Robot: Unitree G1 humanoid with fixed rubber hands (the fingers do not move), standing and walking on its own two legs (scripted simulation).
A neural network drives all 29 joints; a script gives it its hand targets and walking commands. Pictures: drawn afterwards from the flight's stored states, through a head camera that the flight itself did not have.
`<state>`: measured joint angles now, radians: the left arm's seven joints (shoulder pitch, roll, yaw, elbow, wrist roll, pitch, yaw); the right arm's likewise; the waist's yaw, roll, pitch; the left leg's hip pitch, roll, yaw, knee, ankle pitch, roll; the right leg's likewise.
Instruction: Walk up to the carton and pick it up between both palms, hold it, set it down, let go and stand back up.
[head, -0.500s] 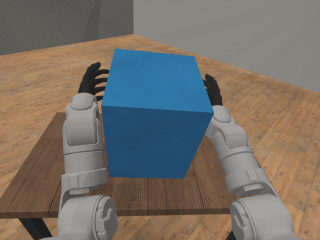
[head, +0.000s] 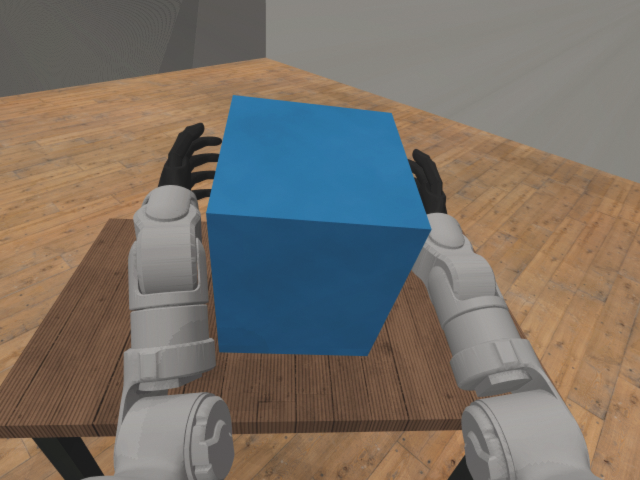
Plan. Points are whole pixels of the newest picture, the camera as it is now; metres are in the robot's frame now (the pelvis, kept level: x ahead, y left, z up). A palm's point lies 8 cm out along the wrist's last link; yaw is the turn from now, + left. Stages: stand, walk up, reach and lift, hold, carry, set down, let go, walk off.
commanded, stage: hold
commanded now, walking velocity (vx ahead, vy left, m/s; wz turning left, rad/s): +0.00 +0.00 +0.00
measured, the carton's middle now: (304, 233) +0.38 +0.01 +0.18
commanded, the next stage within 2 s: none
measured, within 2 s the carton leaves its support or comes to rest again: neither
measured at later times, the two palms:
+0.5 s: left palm (178, 188) +0.35 +0.15 +0.26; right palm (432, 216) +0.35 -0.14 +0.23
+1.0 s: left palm (175, 196) +0.35 +0.15 +0.25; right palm (426, 219) +0.36 -0.14 +0.22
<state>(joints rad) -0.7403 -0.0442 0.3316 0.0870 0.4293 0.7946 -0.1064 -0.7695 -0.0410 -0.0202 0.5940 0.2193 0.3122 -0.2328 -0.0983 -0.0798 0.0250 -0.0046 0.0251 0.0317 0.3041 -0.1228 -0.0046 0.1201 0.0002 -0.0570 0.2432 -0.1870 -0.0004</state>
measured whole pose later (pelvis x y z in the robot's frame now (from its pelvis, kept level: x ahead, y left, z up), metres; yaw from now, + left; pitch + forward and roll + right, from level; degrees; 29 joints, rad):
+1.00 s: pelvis -0.01 +0.00 +0.00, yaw +0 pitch -10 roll -1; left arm -0.74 -0.05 0.33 0.08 0.43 0.80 -0.11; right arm -0.77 -0.03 -0.03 0.58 0.21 0.33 -0.24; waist -0.10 -0.08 0.03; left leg -0.01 0.02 0.03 0.30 -0.11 0.00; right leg 0.11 0.00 -0.06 0.25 -0.18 0.00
